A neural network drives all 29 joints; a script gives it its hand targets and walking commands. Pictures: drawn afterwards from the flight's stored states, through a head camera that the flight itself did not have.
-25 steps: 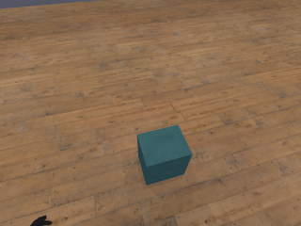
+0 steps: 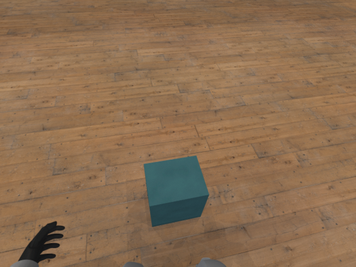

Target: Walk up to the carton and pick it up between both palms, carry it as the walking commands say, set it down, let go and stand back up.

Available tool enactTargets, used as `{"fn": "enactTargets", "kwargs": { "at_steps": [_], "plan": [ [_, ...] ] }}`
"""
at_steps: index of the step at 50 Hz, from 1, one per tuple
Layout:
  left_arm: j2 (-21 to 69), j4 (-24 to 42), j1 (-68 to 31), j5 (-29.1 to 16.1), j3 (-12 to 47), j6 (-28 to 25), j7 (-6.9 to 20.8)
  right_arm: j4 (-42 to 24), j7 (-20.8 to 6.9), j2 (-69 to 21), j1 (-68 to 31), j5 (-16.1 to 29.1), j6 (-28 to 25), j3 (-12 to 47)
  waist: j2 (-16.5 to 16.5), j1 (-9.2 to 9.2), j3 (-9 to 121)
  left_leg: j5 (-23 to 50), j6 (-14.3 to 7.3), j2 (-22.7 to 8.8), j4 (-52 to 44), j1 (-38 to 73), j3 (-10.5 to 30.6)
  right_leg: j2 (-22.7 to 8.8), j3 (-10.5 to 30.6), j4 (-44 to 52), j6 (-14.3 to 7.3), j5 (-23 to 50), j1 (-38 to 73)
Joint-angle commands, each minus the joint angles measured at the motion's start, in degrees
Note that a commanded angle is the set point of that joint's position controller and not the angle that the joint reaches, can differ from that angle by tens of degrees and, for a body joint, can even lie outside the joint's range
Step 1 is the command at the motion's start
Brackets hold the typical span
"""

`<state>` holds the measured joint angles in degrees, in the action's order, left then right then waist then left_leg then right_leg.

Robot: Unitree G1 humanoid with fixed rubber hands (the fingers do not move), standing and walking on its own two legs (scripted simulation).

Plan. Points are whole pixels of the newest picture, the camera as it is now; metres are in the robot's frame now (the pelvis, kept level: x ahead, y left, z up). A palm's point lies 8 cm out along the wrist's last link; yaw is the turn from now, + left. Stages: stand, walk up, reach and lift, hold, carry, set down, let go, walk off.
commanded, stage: walk up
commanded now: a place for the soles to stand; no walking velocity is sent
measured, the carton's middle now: (173, 191) +0.55 +0.00 -0.59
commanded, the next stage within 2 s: none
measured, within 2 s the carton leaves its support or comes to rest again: neither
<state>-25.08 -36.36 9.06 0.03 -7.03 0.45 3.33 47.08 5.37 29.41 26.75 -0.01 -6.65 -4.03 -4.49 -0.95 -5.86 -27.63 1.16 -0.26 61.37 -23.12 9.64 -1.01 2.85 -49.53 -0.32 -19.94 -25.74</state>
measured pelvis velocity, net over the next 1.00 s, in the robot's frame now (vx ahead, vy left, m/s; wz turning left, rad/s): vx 0.13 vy -0.16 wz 0.17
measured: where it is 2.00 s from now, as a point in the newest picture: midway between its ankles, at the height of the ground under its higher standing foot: outside the picture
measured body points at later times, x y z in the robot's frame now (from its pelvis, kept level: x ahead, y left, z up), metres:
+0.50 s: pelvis +0.07 -0.09 +0.01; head +0.10 -0.05 +0.45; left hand +0.19 +0.25 -0.10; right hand +0.14 -0.46 -0.04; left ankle +0.13 +0.08 -0.70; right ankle +0.07 -0.23 -0.66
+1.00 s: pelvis +0.13 -0.16 -0.01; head +0.17 -0.15 +0.44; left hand +0.18 +0.19 -0.11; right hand +0.31 -0.47 -0.09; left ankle +0.18 -0.01 -0.70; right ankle +0.14 -0.27 -0.70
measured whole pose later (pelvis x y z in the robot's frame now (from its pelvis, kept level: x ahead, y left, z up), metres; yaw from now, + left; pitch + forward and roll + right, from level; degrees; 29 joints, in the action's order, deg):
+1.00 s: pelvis +0.13 -0.16 -0.01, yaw +10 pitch -1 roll +0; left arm -25.4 -45.1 11.7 0.0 -4.4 -1.1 -0.1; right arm 46.4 2.2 24.2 10.3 0.0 -3.1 -4.0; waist -1.6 0.8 -6.4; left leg -20.1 -1.1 0.3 50.9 -29.8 2.6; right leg -0.8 -2.0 -51.0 0.0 -28.2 -21.4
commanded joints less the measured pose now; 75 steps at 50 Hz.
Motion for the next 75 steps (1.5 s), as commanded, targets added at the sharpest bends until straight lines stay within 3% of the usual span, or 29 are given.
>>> {"fn": "enactTargets", "kwargs": {
  "at_steps": [1, 8, 11, 12, 13, 14, 16, 19, 25, 26, 27, 28, 30, 32, 35, 38, 41, 43, 44, 48, 50, 52, 56, 58, 60, 64, 69, 72, 75],
  "plan": [
    [-15.1, 1.3, 1.3, 0.8, -5.5, -0.3, 0.3, -3.1, -0.1, 11.3, -2.2, -0.2, 0.2, -2.1, -5.2, 3.96, -2.2, 2.9, -1.9, -0.9, 9.7, -20.0, -5.2, -15.7, 22.5, 33.1, -11.7, -27.9, 10.7],
    [-13.1, 0.6, 4.4, 2.6, -2.9, 0.8, 0.8, -3.0, -1.0, 8.6, -2.6, -0.1, -0.6, -2.6, -10.3, 5.87, 0.3, -1.2, -2.2, 0.4, -11.2, -9.5, -14.3, -10.3, 10.6, 25.0, -14.3, -3.0, 10.1],
    [-11.7, 1.8, 0.4, 3.1, -1.9, 2.5, 0.7, 0.1, -0.1, 8.1, 7.0, 0.1, -2.0, -2.9, -6.1, 0.20, 5.4, 10.7, -3.6, 1.4, -29.4, 8.6, -14.8, -9.1, 4.6, 12.5, -12.5, 2.7, 2.8],
    [-7.7, 1.8, 2.7, 2.9, -0.9, 2.4, 0.6, 1.1, 0.3, 10.5, 9.6, -1.2, -2.2, -4.5, 1.8, -1.74, 9.6, 9.4, -5.2, -3.1, -31.3, 20.2, -4.8, -5.0, 0.4, -1.6, -9.4, 0.7, -4.9],
    [-4.9, 3.9, 1.9, 3.3, -0.7, 2.4, 0.7, -0.8, 1.2, 18.6, 12.3, -2.3, -2.3, -6.5, 15.7, -3.32, 13.5, -2.8, -12.4, -21.7, -40.8, 27.9, 32.1, 1.0, -3.5, -16.4, -3.5, -13.4, -20.2],
    [-10.9, 4.8, -0.1, 4.5, -2.3, 3.5, 0.6, -3.3, 1.5, 21.5, 7.3, -1.0, -2.3, -6.0, 6.7, -1.14, 10.1, -8.4, -17.3, -27.6, -44.8, 20.9, 41.0, -2.0, 4.0, -21.7, -1.5, -19.8, -21.2],
    [-12.3, 2.4, -1.1, 4.5, -3.5, 4.1, 0.6, -2.1, 2.1, 18.3, 3.4, -1.2, -1.9, -6.2, -1.1, 0.07, 3.1, -9.8, -18.3, -25.0, -41.8, 15.0, 32.6, -4.5, 5.2, -24.4, -0.2, -16.4, -21.8],
    [-11.5, 1.1, 2.4, 4.5, -4.1, 4.0, 1.6, -2.1, 1.2, 15.3, 2.0, -1.7, -1.9, -4.5, 10.0, 0.64, 3.7, -5.6, -13.1, -14.5, -38.3, 5.8, 15.6, -3.4, 0.6, -17.5, -1.1, -9.1, -13.9],
    [-9.7, -0.7, 6.5, 2.1, -3.9, 1.9, 0.7, -5.3, -1.2, 15.7, -5.1, -3.1, 0.1, -4.6, 18.1, 2.19, 5.3, -9.2, -13.7, -10.9, -34.6, -5.5, 10.1, -1.3, -4.6, 2.2, -0.9, -13.8, 4.0],
    [-9.1, -2.7, 12.4, 1.5, -4.0, 0.7, 0.2, -6.2, -1.3, 13.8, -9.2, -2.5, 0.6, -3.8, 16.5, 6.71, 7.2, -7.7, -12.2, -9.2, -28.0, -11.7, 6.0, -0.2, -6.2, 11.1, -1.8, -6.7, 14.7],
    [-10.6, -5.9, 16.8, 2.7, -4.6, 0.2, -0.9, -5.6, -1.3, 9.6, -8.5, -3.4, 1.7, -2.8, 3.2, 8.55, 7.1, -7.3, -9.6, -4.7, -13.1, -19.7, 0.4, 1.3, -6.0, 19.5, -0.8, -11.0, 23.9],
    [-15.2, -4.6, 17.4, 3.9, -4.9, -0.5, -2.0, -7.2, -1.2, 2.4, -8.6, -2.2, 1.6, -0.2, -12.7, 9.54, 4.1, -7.3, -5.2, 4.5, 5.2, -28.2, -5.6, -12.0, 18.0, 31.2, -2.8, -26.5, 18.2],
    [-19.2, -2.8, 5.8, 1.5, -5.3, -0.7, -2.5, -5.9, 0.3, 9.9, -11.4, -1.5, 1.8, -2.9, -1.9, 6.59, -2.4, -0.8, -1.9, 2.5, 7.3, -28.4, 1.8, -21.5, 31.3, 37.8, -7.5, -30.1, 8.7],
    [-16.0, -3.6, 2.8, 1.2, -4.0, -1.1, -2.9, -2.8, -0.3, 10.7, -5.5, -1.0, 1.0, -2.6, 1.0, 2.62, -1.2, 0.7, -0.8, 0.1, 4.1, -24.1, -3.9, -17.4, 20.1, 24.9, -8.4, 3.3, 16.2],
    [-12.6, -6.8, 8.9, 0.7, -1.6, -1.9, -3.6, -3.6, -1.8, 5.9, -9.7, -0.8, 1.0, -1.0, -5.8, 5.94, 2.4, -1.4, -2.2, 0.7, -5.1, -19.4, -7.3, -13.6, 9.0, 13.7, -7.3, 45.4, 24.3],
    [-13.8, -7.2, 9.2, 0.1, -1.4, -1.4, -4.2, -4.3, -2.4, 4.2, -11.3, -0.7, 1.4, -1.0, -5.2, 5.86, 8.5, 3.2, -3.8, 1.5, -13.7, -13.1, -12.0, -13.3, 7.7, 9.7, -6.3, 50.4, 26.1],
    [-12.9, -4.8, 3.4, -1.6, -0.5, -1.9, -4.9, -2.1, -2.7, 7.6, -6.4, -1.5, 1.7, -3.1, 4.5, -0.62, 14.5, 31.1, -9.4, -1.7, -23.6, 14.8, -4.4, -9.9, 2.4, -4.0, 1.0, 47.8, 8.8],
    [-10.1, -4.3, 2.0, -3.0, 0.7, -2.6, -5.3, -3.0, -2.5, 10.6, -3.3, -0.5, 2.0, -4.5, 15.3, -4.54, 24.2, 62.4, -25.8, -16.7, -17.6, 28.8, 16.2, 0.5, -1.8, -23.6, 7.1, 5.1, -5.7],
    [-8.2, -4.9, 0.4, -2.0, 1.2, -1.9, -5.4, -2.7, -2.5, 8.3, -5.3, -0.4, 2.1, -3.1, 15.8, -3.03, 19.3, 60.0, -25.9, -20.4, -22.0, 20.6, 18.1, -2.5, 1.6, -18.6, 5.6, -20.3, -5.1],
    [-8.7, -7.7, 9.0, 0.4, -0.4, -2.5, -4.8, -3.8, -2.9, 6.6, -20.1, -1.0, 4.3, -1.4, 9.6, 5.24, 5.1, 33.7, -9.9, -6.9, -19.2, -5.3, 5.6, -0.9, -2.2, 15.9, -2.7, -2.6, 12.6],
    [-17.1, -7.2, 6.5, 0.8, -1.3, -3.7, -5.0, -4.2, -3.3, 5.7, -20.1, -0.2, 4.8, -1.6, -0.1, 4.45, 4.6, -1.5, -3.0, 3.6, -5.6, -14.9, -3.4, -23.7, 23.5, 28.0, -8.4, 4.4, 10.2],
    [-16.0, -6.8, 1.2, 0.5, -1.0, -4.1, -4.9, -3.3, -3.4, 7.3, -17.9, -0.1, 5.1, -1.8, -1.8, 3.19, 3.6, -4.1, -2.7, 0.8, -1.5, -13.1, -2.0, -23.2, 20.2, 23.1, -13.8, 13.5, 10.5],
    [-15.2, -6.2, 2.5, -0.2, -0.2, -3.5, -4.8, -3.8, -4.1, 4.4, -16.8, -0.6, 4.2, -1.2, -2.1, 2.85, 7.6, 3.7, -3.2, -0.3, -12.7, -7.2, -8.4, -16.1, 7.6, 12.3, -8.3, 40.0, 19.3],
    [-14.1, -5.3, -0.6, -0.1, 0.1, -2.6, -4.3, -1.7, -4.1, 4.1, -12.8, -0.8, 3.4, -1.4, -4.2, 0.83, 8.8, 21.2, -4.0, -0.4, -21.7, 4.4, -9.6, -11.3, 1.3, 8.2, -5.8, 33.2, 12.6],
    [-11.8, -5.2, 0.4, -1.4, 0.6, -2.2, -4.1, -2.8, -4.1, 8.1, -16.7, -0.9, 3.1, -2.0, 8.8, 2.58, 12.5, 37.0, -8.8, -5.1, -19.8, 8.9, 3.6, -5.4, -0.8, 2.7, -1.6, 16.0, 7.0],
    [-9.5, -7.3, -0.3, -0.1, 1.2, -1.8, -3.9, -2.6, -3.9, 9.3, -18.4, -0.9, 3.5, -1.7, 9.8, 2.36, 8.1, 12.2, -14.4, -11.2, -31.2, -1.6, 18.5, -1.0, -1.5, 4.8, -1.9, -12.1, 7.4],
    [-15.4, -8.4, 0.2, 1.4, -0.8, -3.0, -3.5, -2.2, -4.8, 4.7, -18.8, -1.2, 4.4, -1.5, -0.4, 1.95, 2.8, 2.5, -3.5, 2.3, -13.2, -6.0, -6.3, -16.8, 16.8, 29.4, -9.8, -24.4, 3.6],
    [-14.5, -7.9, -3.4, 1.1, 0.0, -2.9, -3.5, -1.4, -5.1, 5.2, -15.2, -1.2, 3.6, -2.0, 1.3, -0.46, 2.9, 6.2, -4.2, 0.5, -18.7, 2.0, -5.8, -13.8, 10.3, 19.4, -8.1, -5.8, 2.0],
    [-10.2, -7.4, -2.4, -0.2, 0.8, -2.5, -3.3, -2.5, -4.6, 7.2, -15.9, -1.1, 2.4, -2.2, 5.9, 1.80, 10.0, 24.0, -9.5, -5.9, -25.6, 7.2, 10.2, -3.7, -1.0, 5.8, -1.8, 2.1, 3.7]
  ]
}}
